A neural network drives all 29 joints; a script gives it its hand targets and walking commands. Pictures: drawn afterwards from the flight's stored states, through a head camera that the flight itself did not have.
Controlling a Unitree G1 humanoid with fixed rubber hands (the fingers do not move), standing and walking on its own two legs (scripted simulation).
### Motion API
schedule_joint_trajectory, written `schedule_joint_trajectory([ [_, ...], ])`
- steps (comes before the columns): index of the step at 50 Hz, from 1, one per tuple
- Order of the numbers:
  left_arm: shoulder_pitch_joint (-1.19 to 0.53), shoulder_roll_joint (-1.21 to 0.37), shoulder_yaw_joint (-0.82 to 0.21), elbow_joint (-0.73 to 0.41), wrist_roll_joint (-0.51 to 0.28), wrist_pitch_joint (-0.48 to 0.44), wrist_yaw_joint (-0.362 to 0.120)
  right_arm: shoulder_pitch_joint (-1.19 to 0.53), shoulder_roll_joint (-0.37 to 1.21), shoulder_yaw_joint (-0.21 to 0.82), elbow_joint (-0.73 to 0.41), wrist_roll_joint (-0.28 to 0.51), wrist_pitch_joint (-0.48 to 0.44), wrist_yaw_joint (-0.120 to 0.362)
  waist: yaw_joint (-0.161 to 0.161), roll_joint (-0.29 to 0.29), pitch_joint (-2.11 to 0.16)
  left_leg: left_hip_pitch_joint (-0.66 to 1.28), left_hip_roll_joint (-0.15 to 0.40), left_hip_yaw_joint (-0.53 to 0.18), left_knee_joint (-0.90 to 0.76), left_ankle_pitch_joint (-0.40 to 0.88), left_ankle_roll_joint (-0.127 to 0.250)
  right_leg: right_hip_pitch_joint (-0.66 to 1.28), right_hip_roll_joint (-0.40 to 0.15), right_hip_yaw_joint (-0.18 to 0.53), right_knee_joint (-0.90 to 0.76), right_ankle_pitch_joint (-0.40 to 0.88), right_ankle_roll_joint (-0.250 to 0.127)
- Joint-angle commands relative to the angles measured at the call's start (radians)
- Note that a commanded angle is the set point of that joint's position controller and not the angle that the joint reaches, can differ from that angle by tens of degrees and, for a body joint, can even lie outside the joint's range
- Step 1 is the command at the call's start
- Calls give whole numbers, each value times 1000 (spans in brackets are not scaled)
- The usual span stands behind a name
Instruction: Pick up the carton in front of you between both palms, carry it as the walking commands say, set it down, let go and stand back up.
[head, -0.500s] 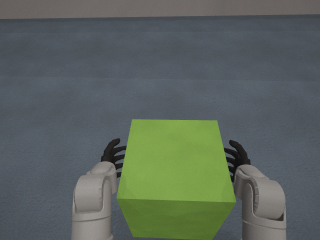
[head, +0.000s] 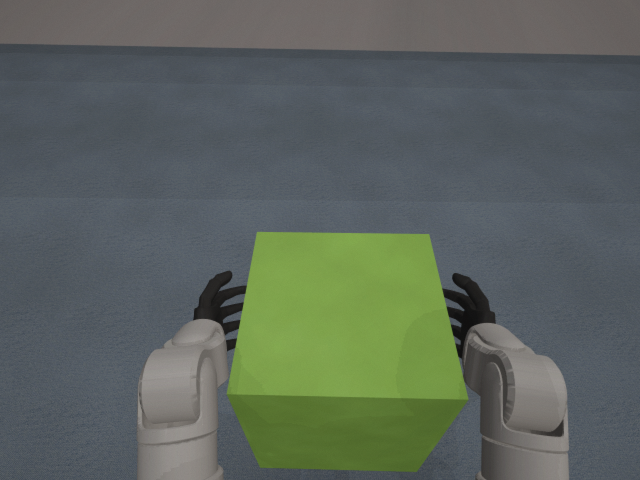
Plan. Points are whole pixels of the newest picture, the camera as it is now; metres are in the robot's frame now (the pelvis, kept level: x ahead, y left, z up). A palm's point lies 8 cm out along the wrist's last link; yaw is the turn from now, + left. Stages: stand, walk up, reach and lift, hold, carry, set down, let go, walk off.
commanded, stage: carry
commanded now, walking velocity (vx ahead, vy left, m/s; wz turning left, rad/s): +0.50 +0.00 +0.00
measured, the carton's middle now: (340, 357) +0.28 +0.00 +0.00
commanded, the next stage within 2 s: none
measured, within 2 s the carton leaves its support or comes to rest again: neither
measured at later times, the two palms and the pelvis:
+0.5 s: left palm (264, 163) +0.59 +0.13 +0.06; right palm (438, 162) +0.61 -0.17 +0.05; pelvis +0.34 -0.04 +0.00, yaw +5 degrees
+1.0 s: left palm (257, 66) +0.91 +0.18 +0.07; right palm (392, 65) +0.92 -0.12 +0.08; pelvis +0.64 +0.02 +0.00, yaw +1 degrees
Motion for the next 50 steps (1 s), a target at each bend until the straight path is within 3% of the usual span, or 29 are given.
schedule_joint_trajectory([
  [1, -481, -962, -759, -83, -413, -41, -247, -461, 959, 718, -116, 428, -17, 274, 3, 131, -345, 406, 266, -297, -224, 188, 33, -185, -44, 24, -42, 107, -1],
  [8, -429, -909, -760, -120, -392, -39, -221, -393, 871, 702, -147, 419, -7, 277, 0, 153, -235, 470, 213, -162, -272, 277, 51, -281, -27, -74, -402, 250, 35],
  [13, -414, -865, -749, -90, -396, -7, -234, -361, 831, 683, -102, 386, 16, 270, -4, 174, -137, 472, 197, -102, -258, 397, 33, -211, 16, -144, -616, 342, 3],
  [16, -424, -859, -739, -70, -402, 0, -244, -378, 834, 692, -90, 382, 20, 268, 6, 197, -156, 480, 199, -59, -144, 581, -2, -42, 47, -172, -674, 322, -25],
  [17, -412, -864, -733, -56, -400, -1, -247, -391, 835, 696, -90, 385, 21, 268, 22, 175, -197, 444, 173, -10, -15, 625, -26, 105, 86, -217, -720, 304, -25],
  [18, -400, -865, -723, -39, -398, -3, -251, -397, 834, 701, -89, 384, 21, 268, 36, 118, -264, 338, 133, 8, 168, 553, -53, 315, 92, -215, -724, 235, -23],
  [19, -392, -857, -711, -30, -393, -6, -254, -406, 835, 706, -87, 383, 22, 268, 50, -28, -334, 137, 89, -7, 421, 276, -83, 509, -116, 84, -780, 80, -58],
  [20, -402, -872, -710, 1, -388, -19, -260, -428, 854, 722, -114, 388, 22, 267, 42, -312, -403, -195, -49, -77, 713, -204, -114, 740, -361, 526, -882, 38, -212],
  [21, -383, -908, -714, 4, -403, -29, -264, -442, 865, 725, -103, 390, 14, 269, 43, -265, -380, -274, -33, -213, 850, -300, -86, 689, -352, 553, -928, 231, -227],
  [22, -400, -939, -719, -11, -409, -42, -265, -457, 907, 738, -102, 401, 0, 271, 39, -198, -374, -292, 16, -240, 886, -273, -58, 650, -318, 419, -891, 373, -209],
  [23, -419, -971, -730, -31, -416, -53, -266, -459, 939, 746, -102, 406, -15, 273, 35, -76, -373, -289, 56, -249, 847, -220, -45, 600, -299, 323, -872, 448, -179],
  [24, -440, -991, -740, -51, -419, -63, -266, -456, 963, 752, -101, 410, -28, 273, 32, -25, -354, -266, 82, -251, 773, -168, -46, 538, -276, 247, -887, 476, -148],
  [25, -441, -1001, -746, -60, -422, -71, -266, -444, 982, 755, -103, 410, -39, 270, 29, -44, -359, -236, 92, -243, 710, -134, -50, 507, -259, 192, -910, 435, -124],
  [28, -397, -996, -757, -80, -428, -85, -273, -375, 997, 765, -96, 389, -64, 258, 28, -83, -343, -247, 75, -185, 567, -83, -72, 498, -225, 93, -959, 384, -127],
  [32, -360, -941, -757, -105, -428, -87, -279, -341, 964, 769, -122, 375, -71, 246, 27, -100, -262, -304, 66, -124, 352, 11, -97, 518, -190, 6, -987, 430, -130],
  [37, -356, -851, -731, -141, -412, -55, -265, -368, 874, 766, -181, 392, -33, 239, 32, -121, -163, -272, 31, -58, 141, 121, -81, 522, -161, -67, -973, 541, -114],
  [40, -346, -809, -712, -125, -390, -27, -253, -373, 826, 747, -173, 403, 1, 243, 33, -141, -134, -158, -11, -12, 47, 193, -62, 524, -142, -126, -869, 805, -71],
  [42, -359, -792, -706, -122, -389, -10, -249, -365, 813, 730, -151, 398, 16, 247, 8, -112, -209, 111, -77, 54, -67, 278, -61, 466, -86, -203, -630, 910, -10],
  [43, -373, -787, -708, -117, -390, -6, -248, -379, 801, 718, -148, 394, 23, 251, -3, -62, -265, 308, -2, -10, -66, 387, -59, 341, -58, -186, -479, 722, 24],
  [44, -405, -785, -714, -121, -393, 3, -247, -378, 792, 705, -135, 391, 30, 254, -11, 127, -379, 562, 260, -278, 38, 775, 10, 142, -16, -154, -234, 277, 59],
  [45, -400, -795, -723, -120, -401, 12, -247, -361, 800, 693, -91, 384, 25, 257, -15, 321, -463, 718, 398, -547, -21, 901, 173, -83, 105, -70, 11, -176, 68],
  [46, -403, -811, -723, -108, -395, 9, -248, -345, 823, 688, -90, 396, 19, 260, -6, 240, -457, 623, 397, -499, -65, 883, 183, -86, 68, 30, 94, -208, 49],
  [47, -431, -841, -729, -110, -399, 0, -251, -363, 863, 693, -95, 400, 11, 262, -7, 206, -440, 578, 364, -422, -78, 844, 152, -100, 39, 62, 61, -185, 29],
  [48, -460, -873, -739, -117, -404, -10, -253, -386, 899, 699, -105, 404, 3, 264, -5, 134, -407, 507, 336, -335, -98, 801, 109, -87, -1, 69, -38, -146, 20],
  [49, -491, -913, -750, -123, -415, -18, -253, -415, 927, 704, -112, 408, -5, 264, 3, 121, -381, 437, 298, -272, -125, 722, 69, -49, -32, 74, -193, -99, 18],
  [50, -501, -934, -755, -131, -422, -25, -252, -432, 943, 705, -123, 409, -11, 263, 9, 122, -378, 388, 265, -221, -141, 662, 44, 17, -19, 41, -301, -74, 24],
])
